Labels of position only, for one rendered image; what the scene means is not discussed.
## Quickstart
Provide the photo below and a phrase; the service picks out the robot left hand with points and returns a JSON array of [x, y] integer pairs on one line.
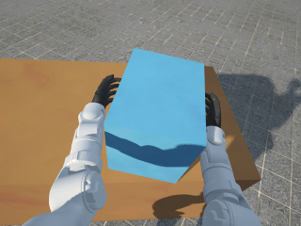
[[103, 92]]

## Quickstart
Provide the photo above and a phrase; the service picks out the pedestal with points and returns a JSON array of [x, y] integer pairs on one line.
[[40, 101]]

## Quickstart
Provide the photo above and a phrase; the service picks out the robot left forearm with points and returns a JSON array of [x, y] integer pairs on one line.
[[87, 143]]

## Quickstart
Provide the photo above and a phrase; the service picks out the robot right hand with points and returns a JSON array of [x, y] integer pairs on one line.
[[213, 117]]

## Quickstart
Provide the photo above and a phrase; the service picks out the carton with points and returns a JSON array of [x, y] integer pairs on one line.
[[156, 124]]

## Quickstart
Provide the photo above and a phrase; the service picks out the robot left upper arm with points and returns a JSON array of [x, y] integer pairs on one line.
[[74, 200]]

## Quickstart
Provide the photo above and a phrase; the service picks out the robot right upper arm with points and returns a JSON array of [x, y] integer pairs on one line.
[[220, 212]]

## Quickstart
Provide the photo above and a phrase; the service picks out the robot right forearm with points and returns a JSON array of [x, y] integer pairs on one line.
[[217, 174]]

